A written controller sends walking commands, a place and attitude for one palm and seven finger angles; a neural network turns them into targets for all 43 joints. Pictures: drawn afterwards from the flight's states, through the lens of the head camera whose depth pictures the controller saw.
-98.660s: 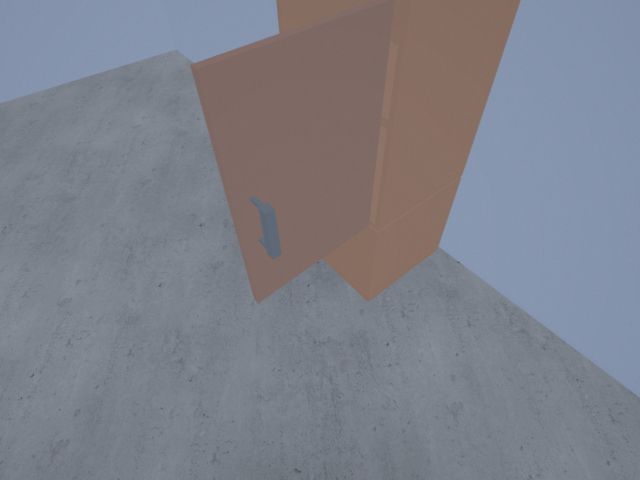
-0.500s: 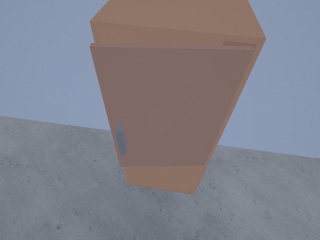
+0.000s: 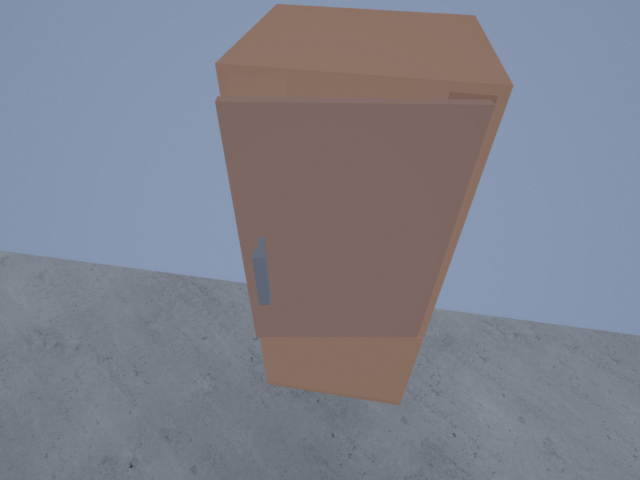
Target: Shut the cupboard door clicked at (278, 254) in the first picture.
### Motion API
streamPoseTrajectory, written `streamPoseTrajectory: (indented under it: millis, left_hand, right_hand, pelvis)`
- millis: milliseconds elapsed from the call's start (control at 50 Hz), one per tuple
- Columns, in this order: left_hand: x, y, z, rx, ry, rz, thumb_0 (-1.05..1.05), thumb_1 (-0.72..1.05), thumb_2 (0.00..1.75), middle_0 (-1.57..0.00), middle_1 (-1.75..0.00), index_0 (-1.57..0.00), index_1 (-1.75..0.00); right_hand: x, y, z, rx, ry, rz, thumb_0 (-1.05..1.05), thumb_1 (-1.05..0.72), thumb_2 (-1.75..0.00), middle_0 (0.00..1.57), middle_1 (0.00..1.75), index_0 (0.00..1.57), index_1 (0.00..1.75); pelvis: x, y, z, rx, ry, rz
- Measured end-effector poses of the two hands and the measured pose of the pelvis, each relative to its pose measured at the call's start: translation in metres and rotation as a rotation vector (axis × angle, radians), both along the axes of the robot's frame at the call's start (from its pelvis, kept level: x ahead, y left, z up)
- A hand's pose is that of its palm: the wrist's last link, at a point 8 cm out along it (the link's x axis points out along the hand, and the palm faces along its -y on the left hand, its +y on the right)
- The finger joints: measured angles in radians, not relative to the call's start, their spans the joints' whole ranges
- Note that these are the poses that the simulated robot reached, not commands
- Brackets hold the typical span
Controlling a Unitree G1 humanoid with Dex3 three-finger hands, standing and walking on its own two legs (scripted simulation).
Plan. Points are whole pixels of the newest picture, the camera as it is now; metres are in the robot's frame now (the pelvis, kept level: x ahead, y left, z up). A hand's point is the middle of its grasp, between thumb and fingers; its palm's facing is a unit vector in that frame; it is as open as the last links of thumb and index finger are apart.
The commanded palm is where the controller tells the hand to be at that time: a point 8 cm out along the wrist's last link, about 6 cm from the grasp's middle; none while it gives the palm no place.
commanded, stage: look again from close up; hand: left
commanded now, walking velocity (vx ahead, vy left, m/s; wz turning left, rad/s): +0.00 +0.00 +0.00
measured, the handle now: (263, 271) +0.51 +0.14 -0.07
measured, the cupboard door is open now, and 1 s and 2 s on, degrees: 9 9 9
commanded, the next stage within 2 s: shuffle to correct the standing spot in 0.18 s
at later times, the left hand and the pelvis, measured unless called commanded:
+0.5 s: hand out of the picture -0.11 +0.16 -0.17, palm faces +0.07 -0.99 -0.13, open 7.4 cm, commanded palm none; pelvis -0.04 +0.01 +0.01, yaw +0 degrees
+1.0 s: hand out of the picture +0.00 +0.19 -0.17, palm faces +0.01 -0.99 -0.15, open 7.3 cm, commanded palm none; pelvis -0.02 +0.01 +0.01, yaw -1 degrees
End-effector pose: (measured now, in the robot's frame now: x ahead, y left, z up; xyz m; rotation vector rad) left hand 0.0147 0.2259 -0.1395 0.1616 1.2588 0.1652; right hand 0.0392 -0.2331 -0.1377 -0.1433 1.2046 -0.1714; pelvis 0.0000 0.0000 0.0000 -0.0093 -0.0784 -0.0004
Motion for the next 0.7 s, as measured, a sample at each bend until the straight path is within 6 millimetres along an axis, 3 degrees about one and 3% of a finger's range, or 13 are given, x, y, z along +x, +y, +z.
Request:
streamPoseTrajectory:
  millis: [100, 240, 440, 560, 640, 700]
  left_hand:
    - [-0.026, 0.002, -0.001, -0.007, 0.022, 0.009, 0.0, 0.91, 0.9, -0.2, -0.3, -0.2, -0.3]
    - [-0.072, 0.003, -0.005, -0.022, 0.112, 0.033, 0.0, 0.91, 0.9, -0.2, -0.3, -0.2, -0.3]
    - [-0.121, -0.008, -0.005, -0.076, 0.228, 0.065, 0.0, 0.91, 0.9, -0.19, -0.3, -0.19, -0.3]
    - [-0.148, -0.02, -0.001, -0.093, 0.28, 0.105, 0.0, 0.91, 0.9, -0.19, -0.3, -0.19, -0.3]
    - [-0.168, -0.029, 0.002, -0.087, 0.31, 0.147, 0.0, 0.91, 0.9, -0.19, -0.3, -0.19, -0.3]
    - [-0.169, -0.031, -0.001, -0.099, 0.329, 0.136, 0.0, 0.91, 0.9, -0.19, -0.3, -0.19, -0.3]
  right_hand:
    - [-0.018, 0.001, 0.003, -0.002, 0.012, 0.01, 0.01, -0.91, -0.9, 0.2, 0.29, 0.2, 0.3]
    - [-0.061, 0.006, 0.002, -0.004, 0.101, -0.012, 0.01, -0.91, -0.9, 0.2, 0.29, 0.2, 0.3]
    - [-0.114, 0.028, 0.005, 0.018, 0.236, -0.058, 0.01, -0.91, -0.9, 0.2, 0.29, 0.2, 0.3]
    - [-0.119, 0.028, -0.002, 0.031, 0.254, -0.073, 0.01, -0.9, -0.9, 0.2, 0.3, 0.21, 0.3]
    - [-0.107, 0.024, -0.003, 0.031, 0.23, -0.064, 0.01, -0.91, -0.9, 0.2, 0.29, 0.2, 0.3]
    - [-0.096, 0.024, 0.001, 0.027, 0.18, -0.074, 0.01, -0.91, -0.9, 0.2, 0.29, 0.2, 0.3]
  pelvis:
    - [-0.016, 0.002, 0.001, -0.003, 0.01, 0.002]
    - [-0.03, 0.005, 0.002, -0.009, 0.024, 0.002]
    - [-0.04, 0.012, 0.007, -0.019, 0.044, 0.006]
    - [-0.048, 0.008, 0.005, -0.001, 0.047, -0.001]
    - [-0.052, 0.007, 0.005, 0.0, 0.054, 0.003]
    - [-0.051, 0.008, 0.006, -0.005, 0.062, 0.001]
